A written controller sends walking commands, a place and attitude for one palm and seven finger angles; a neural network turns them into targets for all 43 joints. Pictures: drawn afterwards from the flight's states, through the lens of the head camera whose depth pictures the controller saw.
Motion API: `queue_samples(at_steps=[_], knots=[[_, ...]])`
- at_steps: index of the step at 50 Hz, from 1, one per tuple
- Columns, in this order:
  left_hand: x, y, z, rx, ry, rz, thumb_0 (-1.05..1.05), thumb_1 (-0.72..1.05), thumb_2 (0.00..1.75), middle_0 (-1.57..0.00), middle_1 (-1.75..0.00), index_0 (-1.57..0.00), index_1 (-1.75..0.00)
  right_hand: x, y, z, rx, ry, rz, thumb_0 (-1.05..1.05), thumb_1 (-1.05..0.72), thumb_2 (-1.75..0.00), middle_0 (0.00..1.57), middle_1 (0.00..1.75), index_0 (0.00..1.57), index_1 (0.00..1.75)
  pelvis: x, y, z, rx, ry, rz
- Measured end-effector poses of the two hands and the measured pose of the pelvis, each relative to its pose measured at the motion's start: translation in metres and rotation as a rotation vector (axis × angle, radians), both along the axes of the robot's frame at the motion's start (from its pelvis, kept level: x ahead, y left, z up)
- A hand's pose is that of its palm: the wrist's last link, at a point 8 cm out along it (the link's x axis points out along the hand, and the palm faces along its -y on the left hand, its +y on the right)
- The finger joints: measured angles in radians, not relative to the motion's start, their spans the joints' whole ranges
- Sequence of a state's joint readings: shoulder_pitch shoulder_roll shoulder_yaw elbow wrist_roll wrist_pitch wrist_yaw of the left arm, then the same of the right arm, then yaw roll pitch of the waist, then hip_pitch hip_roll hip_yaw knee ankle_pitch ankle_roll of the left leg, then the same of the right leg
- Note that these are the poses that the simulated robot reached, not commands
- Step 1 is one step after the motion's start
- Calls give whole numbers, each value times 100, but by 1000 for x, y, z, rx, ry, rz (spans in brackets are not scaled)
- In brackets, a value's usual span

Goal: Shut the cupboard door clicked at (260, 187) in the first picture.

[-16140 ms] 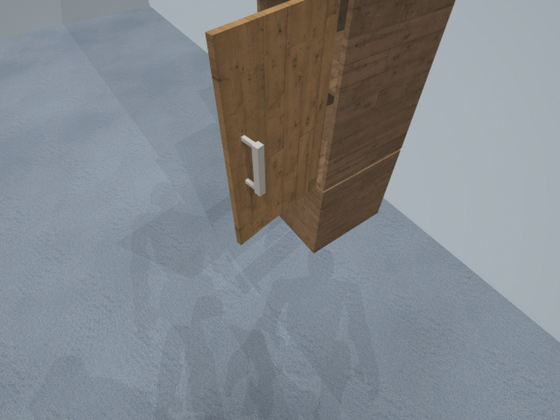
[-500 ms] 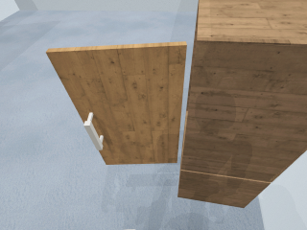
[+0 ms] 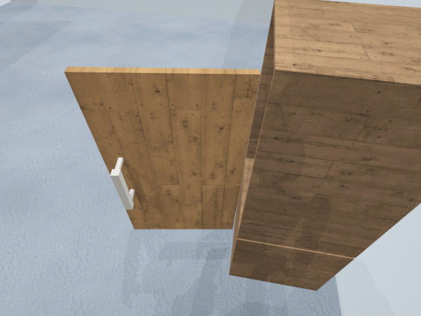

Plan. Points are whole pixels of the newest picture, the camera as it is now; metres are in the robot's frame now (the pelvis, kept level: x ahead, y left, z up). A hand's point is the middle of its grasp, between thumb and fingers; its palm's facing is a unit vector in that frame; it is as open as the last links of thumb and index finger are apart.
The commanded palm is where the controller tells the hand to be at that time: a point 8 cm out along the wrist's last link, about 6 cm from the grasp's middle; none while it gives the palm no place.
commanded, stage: look again from close up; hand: left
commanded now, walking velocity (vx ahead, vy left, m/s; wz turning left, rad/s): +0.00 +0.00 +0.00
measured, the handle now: (124, 184) +0.42 +0.24 -0.05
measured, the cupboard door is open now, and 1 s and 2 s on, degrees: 100 100 100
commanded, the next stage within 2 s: shuffle to correct the standing spot in 0.50 s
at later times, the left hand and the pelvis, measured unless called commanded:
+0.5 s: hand out of the picture +0.01 +0.18 -0.18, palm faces +0.01 -0.99 -0.17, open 7.4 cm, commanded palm none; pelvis +0.03 +0.02 +0.00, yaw +0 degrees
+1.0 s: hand out of the picture +0.04 +0.21 -0.17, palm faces +0.01 -0.96 -0.28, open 7.4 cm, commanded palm none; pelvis +0.00 +0.02 -0.01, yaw +1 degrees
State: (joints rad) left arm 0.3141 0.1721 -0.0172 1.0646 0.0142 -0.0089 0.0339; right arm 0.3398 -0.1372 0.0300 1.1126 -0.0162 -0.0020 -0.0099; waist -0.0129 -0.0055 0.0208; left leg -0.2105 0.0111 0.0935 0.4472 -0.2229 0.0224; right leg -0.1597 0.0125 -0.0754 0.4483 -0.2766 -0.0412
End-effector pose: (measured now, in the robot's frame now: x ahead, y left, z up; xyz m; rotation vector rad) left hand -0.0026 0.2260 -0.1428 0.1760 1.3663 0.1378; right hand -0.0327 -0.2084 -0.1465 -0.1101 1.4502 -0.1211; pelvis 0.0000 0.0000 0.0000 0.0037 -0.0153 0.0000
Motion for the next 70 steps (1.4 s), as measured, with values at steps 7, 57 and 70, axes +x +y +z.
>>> queue_samples(at_steps=[7,57,70], knots=[[-14,-4,-4,-23,66,24,1,90,90,-20,-30,-20,-30,21,4,1,-12,-12,12,1,-91,-90,20,30,20,29,9,5,0,0,-1,-1],[30,21,2,40,-69,-14,0,90,90,-20,-30,-20,-30,66,-5,-11,-14,-172,45,1,-93,-90,20,30,20,29,8,13,-11,4,-9,13],[23,-2,-3,-6,36,28,1,90,90,-20,-30,-20,-30,40,6,-9,4,5,34,1,-91,-90,20,30,20,29,31,7,-6,15,9,12]])
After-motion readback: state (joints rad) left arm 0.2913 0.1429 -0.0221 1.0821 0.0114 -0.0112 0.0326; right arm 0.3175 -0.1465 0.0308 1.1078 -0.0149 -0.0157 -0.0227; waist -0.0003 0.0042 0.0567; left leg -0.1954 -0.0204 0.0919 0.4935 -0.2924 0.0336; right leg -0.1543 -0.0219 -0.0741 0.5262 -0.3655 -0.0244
